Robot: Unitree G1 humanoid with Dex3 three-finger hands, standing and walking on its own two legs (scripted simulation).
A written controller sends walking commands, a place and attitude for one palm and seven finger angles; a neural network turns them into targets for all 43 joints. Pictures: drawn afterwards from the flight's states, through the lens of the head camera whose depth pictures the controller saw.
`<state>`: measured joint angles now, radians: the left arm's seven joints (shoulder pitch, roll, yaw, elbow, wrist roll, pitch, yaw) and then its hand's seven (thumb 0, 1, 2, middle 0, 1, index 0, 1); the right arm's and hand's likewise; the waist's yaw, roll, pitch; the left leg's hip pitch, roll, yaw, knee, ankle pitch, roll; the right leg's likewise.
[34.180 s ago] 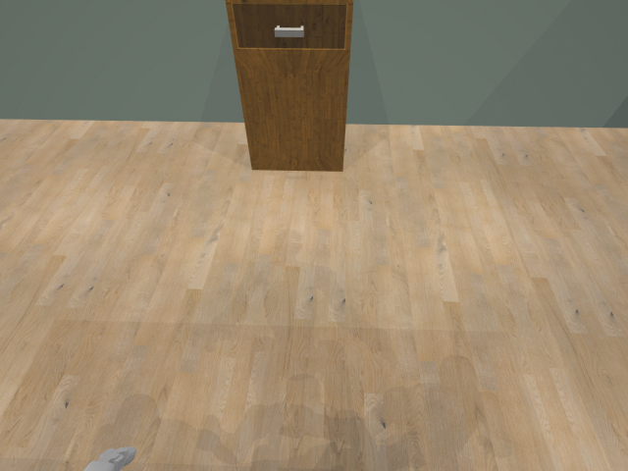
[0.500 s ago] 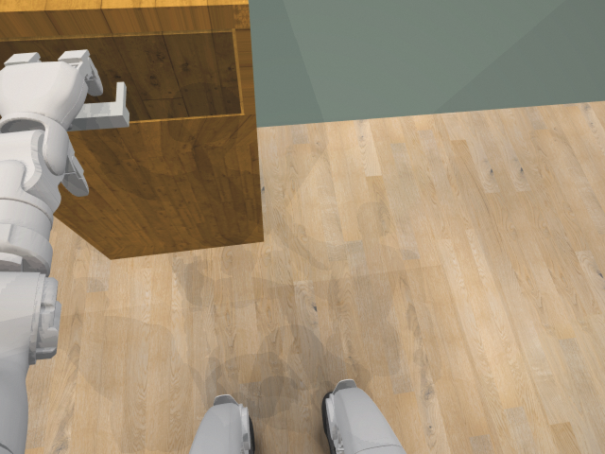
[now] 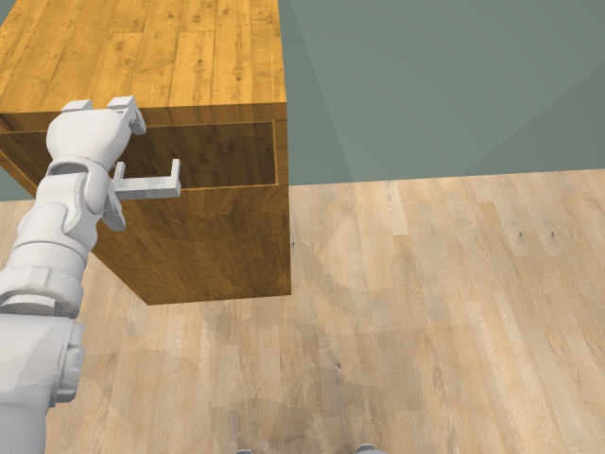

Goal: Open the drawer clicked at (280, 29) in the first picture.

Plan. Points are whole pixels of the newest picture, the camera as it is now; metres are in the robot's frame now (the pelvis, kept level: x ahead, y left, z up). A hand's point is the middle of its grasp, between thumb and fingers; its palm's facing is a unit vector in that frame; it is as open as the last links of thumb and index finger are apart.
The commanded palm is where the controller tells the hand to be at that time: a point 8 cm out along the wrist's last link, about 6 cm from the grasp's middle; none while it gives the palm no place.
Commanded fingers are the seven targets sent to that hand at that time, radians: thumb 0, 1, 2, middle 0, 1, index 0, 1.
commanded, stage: lift the hand off the handle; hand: left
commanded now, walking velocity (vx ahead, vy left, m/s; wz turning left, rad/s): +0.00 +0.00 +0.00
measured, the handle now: (146, 177) +0.55 +0.25 -0.04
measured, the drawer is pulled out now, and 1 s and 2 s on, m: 0.00 0.00 0.00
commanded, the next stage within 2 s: draw the hand back to the body in 0.38 s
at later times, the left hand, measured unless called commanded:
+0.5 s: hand (89, 154) +0.47 +0.26 +0.11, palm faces -0.09 +0.00 -1.00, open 13.9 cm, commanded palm +0.45 +0.25 +0.17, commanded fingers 0.00 -0.50 0.30 -0.30 -1.20 -0.30 -1.20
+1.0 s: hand (44, 247) +0.34 +0.26 +0.12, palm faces -0.04 -0.02 -1.00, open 13.9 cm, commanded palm +0.31 +0.26 +0.18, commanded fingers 0.00 -0.50 0.30 -0.30 -1.20 -0.30 -1.20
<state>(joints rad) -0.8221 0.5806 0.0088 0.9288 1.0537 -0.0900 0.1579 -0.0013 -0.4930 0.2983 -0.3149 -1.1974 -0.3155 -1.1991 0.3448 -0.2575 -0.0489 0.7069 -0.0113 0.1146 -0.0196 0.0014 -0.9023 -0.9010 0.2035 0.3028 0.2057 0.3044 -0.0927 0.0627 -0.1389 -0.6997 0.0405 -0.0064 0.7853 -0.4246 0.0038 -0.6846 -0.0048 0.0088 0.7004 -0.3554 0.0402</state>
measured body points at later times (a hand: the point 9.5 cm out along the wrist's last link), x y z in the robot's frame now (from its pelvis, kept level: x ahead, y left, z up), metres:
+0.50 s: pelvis -0.01 -0.01 +0.01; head +0.07 -0.01 +0.45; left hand +0.47 +0.25 +0.16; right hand +0.03 -0.28 -0.12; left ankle -0.04 +0.11 -0.71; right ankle -0.02 -0.15 -0.71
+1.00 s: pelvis -0.02 -0.01 +0.02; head +0.00 -0.03 +0.47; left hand +0.33 +0.26 +0.17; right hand +0.14 -0.26 -0.09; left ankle -0.04 +0.11 -0.71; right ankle -0.02 -0.15 -0.71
